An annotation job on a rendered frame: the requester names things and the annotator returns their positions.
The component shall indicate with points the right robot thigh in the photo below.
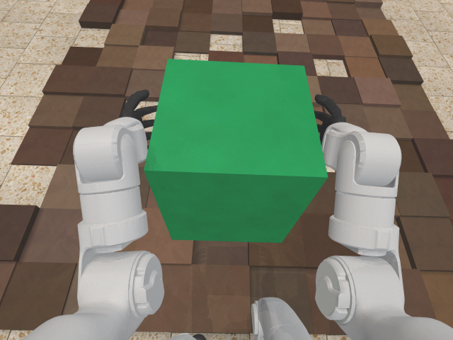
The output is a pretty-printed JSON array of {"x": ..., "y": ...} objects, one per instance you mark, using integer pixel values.
[{"x": 274, "y": 319}]

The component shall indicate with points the right robot forearm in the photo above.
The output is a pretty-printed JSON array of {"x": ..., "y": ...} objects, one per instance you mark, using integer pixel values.
[{"x": 367, "y": 168}]

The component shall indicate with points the left robot forearm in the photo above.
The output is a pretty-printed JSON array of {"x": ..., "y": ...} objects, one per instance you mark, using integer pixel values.
[{"x": 106, "y": 160}]

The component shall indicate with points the carton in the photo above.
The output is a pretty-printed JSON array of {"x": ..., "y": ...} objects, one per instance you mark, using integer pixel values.
[{"x": 235, "y": 153}]

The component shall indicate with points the robot right hand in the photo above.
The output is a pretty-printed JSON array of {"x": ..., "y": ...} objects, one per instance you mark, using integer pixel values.
[{"x": 327, "y": 119}]

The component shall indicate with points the left robot upper arm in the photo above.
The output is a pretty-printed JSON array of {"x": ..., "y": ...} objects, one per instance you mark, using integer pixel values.
[{"x": 116, "y": 292}]

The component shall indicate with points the right robot upper arm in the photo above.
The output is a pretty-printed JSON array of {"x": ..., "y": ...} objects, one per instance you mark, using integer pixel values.
[{"x": 364, "y": 296}]

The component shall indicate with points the robot left hand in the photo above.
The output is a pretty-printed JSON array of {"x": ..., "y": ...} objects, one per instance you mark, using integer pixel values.
[{"x": 132, "y": 103}]

